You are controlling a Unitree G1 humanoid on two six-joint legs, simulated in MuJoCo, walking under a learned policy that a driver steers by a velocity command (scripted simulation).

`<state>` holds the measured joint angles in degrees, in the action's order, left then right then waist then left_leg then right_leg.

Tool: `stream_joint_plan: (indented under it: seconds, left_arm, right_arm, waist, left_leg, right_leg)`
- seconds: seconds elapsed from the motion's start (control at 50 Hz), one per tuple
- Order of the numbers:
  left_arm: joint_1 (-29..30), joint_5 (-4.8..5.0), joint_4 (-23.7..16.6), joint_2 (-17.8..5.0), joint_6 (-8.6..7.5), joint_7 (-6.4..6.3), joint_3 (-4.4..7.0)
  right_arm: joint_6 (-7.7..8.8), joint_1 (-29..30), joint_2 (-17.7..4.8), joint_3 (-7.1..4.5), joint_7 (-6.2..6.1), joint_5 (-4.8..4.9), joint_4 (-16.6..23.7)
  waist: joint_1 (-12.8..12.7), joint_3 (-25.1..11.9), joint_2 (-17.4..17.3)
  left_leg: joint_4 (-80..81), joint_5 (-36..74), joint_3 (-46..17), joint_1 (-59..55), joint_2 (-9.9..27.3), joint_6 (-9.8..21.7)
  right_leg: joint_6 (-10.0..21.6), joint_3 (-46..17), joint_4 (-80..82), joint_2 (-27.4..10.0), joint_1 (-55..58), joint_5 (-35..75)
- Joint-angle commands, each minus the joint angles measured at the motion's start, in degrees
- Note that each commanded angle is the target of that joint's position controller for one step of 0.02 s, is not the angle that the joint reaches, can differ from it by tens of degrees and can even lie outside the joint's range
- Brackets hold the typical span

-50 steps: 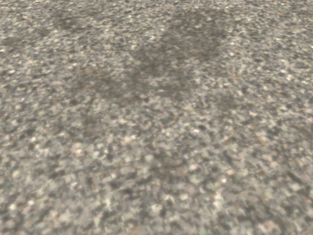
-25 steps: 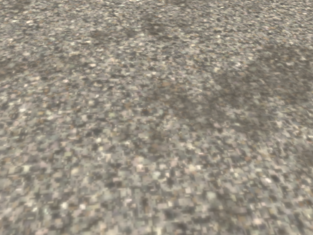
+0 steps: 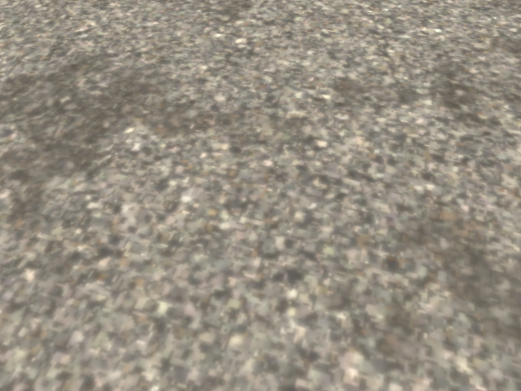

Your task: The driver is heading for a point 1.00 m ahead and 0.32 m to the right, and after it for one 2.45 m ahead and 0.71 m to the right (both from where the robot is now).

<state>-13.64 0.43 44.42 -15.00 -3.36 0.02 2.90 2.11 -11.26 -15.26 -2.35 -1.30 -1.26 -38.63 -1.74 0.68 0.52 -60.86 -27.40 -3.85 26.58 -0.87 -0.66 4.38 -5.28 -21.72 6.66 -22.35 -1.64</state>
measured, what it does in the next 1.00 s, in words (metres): walks ahead, turning right: left foot, then right foot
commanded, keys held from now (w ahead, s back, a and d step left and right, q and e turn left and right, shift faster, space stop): w+e+shift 0.62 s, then w+q+shift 0.38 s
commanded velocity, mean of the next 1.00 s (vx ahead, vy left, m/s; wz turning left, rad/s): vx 0.89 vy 0.00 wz -0.43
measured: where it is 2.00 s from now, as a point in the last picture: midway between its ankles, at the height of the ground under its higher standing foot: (445, 128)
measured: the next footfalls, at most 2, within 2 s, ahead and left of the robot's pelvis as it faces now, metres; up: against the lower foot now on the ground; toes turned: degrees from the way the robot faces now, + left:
left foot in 0.10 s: +0.10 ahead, +0.13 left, +0.00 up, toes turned -5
right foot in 0.52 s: +0.39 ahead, -0.26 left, +0.00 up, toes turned -32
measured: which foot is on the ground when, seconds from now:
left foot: up 0.00-0.08, down 0.10-0.54, up 0.56-1.00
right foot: down 0.00-0.08, up 0.10-0.50, down 0.52-1.00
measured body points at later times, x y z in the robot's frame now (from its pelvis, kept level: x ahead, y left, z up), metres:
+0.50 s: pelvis +0.24 -0.09 -0.03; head +0.27 -0.11 +0.42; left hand +0.55 +0.06 -0.10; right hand +0.12 -0.36 -0.16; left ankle +0.07 +0.13 -0.73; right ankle +0.34 -0.24 -0.71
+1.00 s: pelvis +0.63 -0.36 -0.03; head +0.65 -0.37 +0.42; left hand +0.77 -0.11 -0.16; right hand +0.65 -0.65 -0.13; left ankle +0.82 -0.41 -0.73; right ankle +0.37 -0.25 -0.71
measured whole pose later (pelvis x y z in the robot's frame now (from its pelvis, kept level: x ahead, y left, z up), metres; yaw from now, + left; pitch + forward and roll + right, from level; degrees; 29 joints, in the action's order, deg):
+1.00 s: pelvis +0.63 -0.36 -0.03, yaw -29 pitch +1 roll +0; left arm -24.4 -2.6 48.9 -16.9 -5.3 -1.0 2.0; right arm 3.1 -8.1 -15.3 0.1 3.5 -0.3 -41.9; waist -0.5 1.8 -0.1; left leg -33.9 3.0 8.2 35.4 -3.0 8.8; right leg 3.9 6.2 -14.1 7.0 18.4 -23.7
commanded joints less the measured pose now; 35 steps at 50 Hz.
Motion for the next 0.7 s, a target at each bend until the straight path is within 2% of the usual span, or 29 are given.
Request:
stream_joint_plan:
  seconds: [0.02,0.04,0.06,0.08,0.1,0.12,0.14,0.16,0.18,0.2,0.22,0.3,0.36,0.42,0.44,0.46,0.48,0.5,0.52,0.54,0.56,0.58,0.6,0.62,0.64,0.66,0.68,0.7]
  left_arm:
    - [5.6,0.56,-6.23,-7.69,-0.36,-0.77,2.11]
    - [5.56,1.01,-6.96,-8.12,-0.07,-0.86,2.37]
    - [4.97,-3.21,-6.2,-9.43,1.6,0.59,3.68]
    - [7.86,-2.56,-8.02,-7.92,2.03,1.02,3.83]
    - [8.56,-0.65,-9.74,-2.33,1.48,1.28,2.58]
    - [8.6,-0.03,-12.32,0.09,0.92,1.3,1.45]
    - [9.22,-1.59,-13.04,-4.9,0.91,2.02,2.38]
    - [6.24,-1.62,-12.11,-5.62,1.06,2.97,2.87]
    - [2.09,-2.01,-10.35,-5.67,1.46,3.59,2.96]
    - [-0.32,-2.55,-9.0,-5.83,2.0,4.14,3.18]
    - [-0.22,-2.82,-8.64,-5.67,2.59,4.57,3.15]
    - [5.98,-2.57,-10.64,-5.18,3.81,5.45,2.76]
    - [11.45,-2.58,-12.62,-5.03,3.92,6.37,2.08]
    - [16.83,-2.47,-14.26,-4.12,3.67,7.16,0.92]
    - [17.12,-2.32,-14.46,-3.66,3.65,7.04,0.51]
    - [15.62,-2.09,-14.11,-3.58,3.68,6.53,0.3]
    - [12.64,-1.79,-13.44,-4.29,3.64,5.71,0.52]
    - [4.96,-1.41,-11.69,-6.32,3.26,4.88,1.37]
    - [-7.55,-1.2,-8.28,-8.85,2.49,4.14,2.76]
    - [-17.77,-1.89,-4.61,-13.68,2.46,3.18,4.91]
    - [-11.56,-1.43,-5.2,-22.61,3.34,2.49,6.98]
    - [-14.36,-1.25,-7.65,-23.19,3.61,2.27,7.32]
    - [-14.44,-1.58,-5.78,-21.2,3.53,1.59,6.77]
    - [-13.76,-1.69,-4.63,-18.36,2.86,0.91,6.0]
    - [-10.57,-1.88,-4.77,-15.15,1.97,0.39,4.89]
    - [-6.63,-2.1,-5.7,-12.12,1.3,0.23,3.61]
    - [-5.34,-2.04,-5.91,-9.75,0.48,0.42,2.53]
    - [-5.65,-1.88,-5.36,-8.54,-0.48,0.68,1.91]
  right_arm:
    - [2.54,-5.66,-1.43,0.01,-0.43,0.59,2.59]
    - [3.04,-7.55,-2.98,-0.48,-0.4,1.38,1.94]
    - [1.77,-15.22,-3.68,-0.29,0.69,-1.05,-0.14]
    - [1.34,-21.18,-6.5,-1.32,0.71,-2.19,-1.74]
    - [1.44,-20.07,-11.03,-2.44,-0.05,-2.23,-1.31]
    - [1.07,-10.96,-15.5,-3.45,-0.77,-2.45,3.52]
    - [1.21,-5.81,-12.79,-3.17,-1.17,-2.43,4.69]
    - [1.78,-2.28,-9.3,-2.06,-0.78,-1.56,5.0]
    - [2.55,-1.35,-7.82,-1.63,-0.34,-0.91,4.76]
    - [3.1,-1.88,-7.92,-1.6,-0.32,-0.74,4.38]
    - [3.48,-3.29,-8.05,-1.62,-0.18,-0.75,3.45]
    - [4.46,-9.41,-8.12,-2.11,0.82,-1.17,-0.63]
    - [5.05,-10.23,-8.37,-2.4,0.93,-1.34,-2.6]
    - [4.94,-11.95,-9.45,-2.89,0.6,-1.47,-4.83]
    - [4.62,-12.11,-10.04,-3.03,0.54,-1.49,-5.53]
    - [4.28,-11.47,-10.89,-3.12,0.51,-1.46,-5.89]
    - [3.8,-11.9,-12.4,-3.35,0.46,-1.37,-6.43]
    - [2.85,-11.82,-14.48,-3.82,0.52,-1.5,-6.64]
    - [2.15,-10.18,-16.19,-4.21,0.75,-0.86,-5.86]
    - [2.53,-10.1,-13.64,-3.4,1.02,-1.34,-4.9]
    - [3.55,-8.69,-4.91,-1.49,2.56,-0.19,1.08]
    - [4.94,-3.3,-8.2,-1.16,2.82,-0.92,4.19]
    - [5.68,2.29,-8.58,-1.02,2.67,-0.74,5.2]
    - [6.06,0.43,-7.31,-0.28,2.2,-0.65,4.35]
    - [5.45,-1.14,-6.45,0.17,2.09,-1.42,3.55]
    - [4.29,-5.14,-5.94,0.5,2.16,-2.07,1.8]
    - [2.99,-7.12,-5.87,0.59,2.47,-2.24,0.8]
    - [1.9,-7.13,-5.71,0.59,2.8,-2.07,0.42]
  waist:
    - [5.15,-4.26,6.89]
    - [6.41,-4.99,7.58]
    - [9.98,-5.24,3.54]
    - [13.41,-2.74,2.16]
    - [13.33,-2.09,-11.45]
    - [10.39,-2.12,-20.01]
    - [7.22,-0.54,-10.14]
    - [3.68,0.44,-7.25]
    - [1.97,-0.17,-6.98]
    - [1.57,-1.06,-7.16]
    - [1.88,0.27,-6.35]
    - [4.0,3.84,-5.3]
    - [4.71,6.46,-6.25]
    - [6.24,9.26,-5.56]
    - [5.86,9.47,-5.55]
    - [4.36,8.01,-5.74]
    - [2.36,4.58,-6.88]
    - [-1.95,-0.88,-7.82]
    - [-8.25,-7.89,-7.72]
    - [-12.16,-14.01,-3.86]
    - [-4.65,-15.4,18.64]
    - [-7.38,-22.13,8.82]
    - [-7.68,-15.56,3.96]
    - [-4.42,-7.74,-0.18]
    - [-1.5,-5.64,-3.12]
    - [1.69,-3.88,-3.44]
    - [3.09,-2.66,-2.13]
    - [3.59,-1.21,-1.43]
  left_leg:
    - [20.25,-0.99,2.09,-13.3,-0.87,0.57]
    - [25.97,3.76,2.1,-17.16,-1.16,1.12]
    - [34.42,9.11,6.71,-26.98,-3.81,1.77]
    - [38.47,11.13,8.32,-41.51,-3.66,2.61]
    - [44.22,2.27,-4.26,-44.15,10.19,3.55]
    - [52.87,-18.16,-28.19,-33.57,27.6,7.76]
    - [52.15,-20.9,-29.92,-26.0,28.34,10.77]
    - [51.73,-16.35,-25.18,-24.4,25.21,9.99]
    - [52.0,-9.99,-18.5,-24.63,21.82,8.49]
    - [52.83,-5.92,-12.84,-24.62,19.55,7.54]
    - [53.72,-2.12,-8.15,-24.17,18.18,7.09]
    - [54.18,6.73,3.04,-27.37,16.86,5.77]
    - [55.74,10.45,9.69,-27.58,16.67,5.47]
    - [56.89,17.24,15.29,-29.54,17.11,5.2]
    - [54.99,25.51,17.44,-30.87,16.96,4.87]
    - [50.51,42.95,19.92,-31.6,16.44,4.37]
    - [43.82,64.16,20.57,-33.04,17.0,4.31]
    - [32.03,78.49,20.81,-32.75,17.76,4.5]
    - [16.03,80.87,20.28,-26.56,17.79,4.56]
    - [-2.65,62.65,19.15,-11.42,15.69,2.76]
    - [-26.24,2.78,15.39,16.48,1.63,-1.47]
    - [-31.32,4.2,2.26,21.73,1.39,-0.57]
    - [-29.98,7.9,0.29,24.92,3.95,0.46]
    - [-24.65,9.65,0.7,22.94,6.67,0.61]
    - [-19.35,10.15,0.42,18.74,9.33,0.89]
    - [-16.73,10.64,0.68,13.96,10.33,1.09]
    - [-14.09,10.08,0.81,10.9,11.09,1.1]
    - [-11.64,9.98,1.51,10.7,11.49,0.98]
  right_leg:
    - [9.85,-18.03,14.21,-8.84,-4.62,-20.5]
    - [9.56,-19.81,14.38,-9.47,-5.44,-23.47]
    - [5.72,-15.25,9.58,-6.58,-11.13,-26.35]
    - [-1.38,-10.27,6.07,-0.76,-25.44,-27.09]
    - [-4.31,-3.12,-12.09,4.2,-34.11,-25.59]
    - [-4.12,-0.46,-28.22,1.28,-38.66,-23.07]
    - [-3.95,-2.7,-35.22,-5.38,-35.28,-17.43]
    - [-4.06,-2.45,-38.35,-6.06,-34.49,-14.2]
    - [-4.69,-1.19,-41.45,-6.55,-32.52,-11.79]
    - [-4.99,1.05,-45.28,-6.78,-31.06,-10.69]
    - [-5.08,2.33,-47.9,-7.8,-31.51,-9.41]
    - [-4.06,2.91,-49.36,-10.89,-35.44,-5.84]
    - [-2.67,5.7,-40.76,-13.02,-33.04,-3.66]
    - [0.82,11.11,-30.16,-13.26,-27.98,-5.24]
    - [2.45,13.12,-27.17,-12.34,-25.55,-7.7]
    - [4.33,15.56,-24.61,-10.02,-20.2,-10.69]
    - [5.99,18.12,-24.36,-6.34,-13.92,-13.9]
    - [7.4,19.32,-24.68,-2.41,-4.37,-18.4]
    - [8.85,18.24,-21.41,0.78,12.14,-17.39]
    - [9.58,9.65,-19.2,-1.13,31.95,-20.0]
    - [15.72,-26.04,-3.59,-16.73,45.39,-36.1]
    - [17.53,-39.9,3.69,-20.74,47.75,-34.64]
    - [16.33,-35.81,4.71,-20.44,43.83,-27.48]
    - [14.81,-31.11,4.64,-19.3,33.44,-19.75]
    - [13.05,-24.82,4.35,-17.72,25.36,-18.32]
    - [12.17,-20.46,5.53,-15.93,17.82,-17.29]
    - [12.16,-17.82,7.04,-15.09,12.64,-15.54]
    - [12.04,-15.28,8.79,-14.43,10.37,-14.02]
Keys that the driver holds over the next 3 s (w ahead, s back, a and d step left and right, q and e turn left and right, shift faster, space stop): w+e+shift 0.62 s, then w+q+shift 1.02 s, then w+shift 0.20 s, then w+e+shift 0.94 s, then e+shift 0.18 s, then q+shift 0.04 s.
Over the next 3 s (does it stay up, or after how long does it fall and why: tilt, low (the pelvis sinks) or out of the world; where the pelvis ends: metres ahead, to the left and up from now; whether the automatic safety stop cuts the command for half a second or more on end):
stays up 2.40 -0.60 0.00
